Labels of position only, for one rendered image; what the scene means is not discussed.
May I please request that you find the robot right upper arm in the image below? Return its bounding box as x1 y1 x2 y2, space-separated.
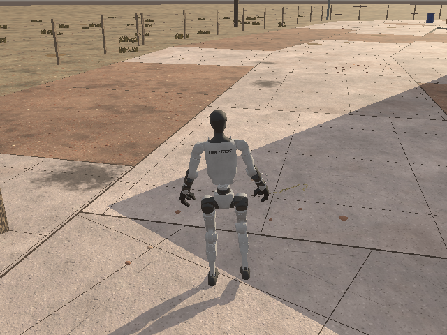
234 139 257 177

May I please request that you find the right robot thigh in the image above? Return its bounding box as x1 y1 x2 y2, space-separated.
233 193 248 235

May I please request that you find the left robot forearm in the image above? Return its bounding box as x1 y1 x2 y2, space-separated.
182 169 194 195

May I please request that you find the right robot foot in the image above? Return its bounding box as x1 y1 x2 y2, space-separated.
240 266 250 280

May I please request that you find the right robot hand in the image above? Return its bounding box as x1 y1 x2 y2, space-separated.
254 185 270 202

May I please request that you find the left robot hand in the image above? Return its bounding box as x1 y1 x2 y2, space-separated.
179 191 196 207

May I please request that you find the right robot forearm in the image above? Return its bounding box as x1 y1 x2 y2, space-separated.
251 166 266 190

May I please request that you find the robot left upper arm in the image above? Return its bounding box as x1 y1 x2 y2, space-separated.
187 141 205 179

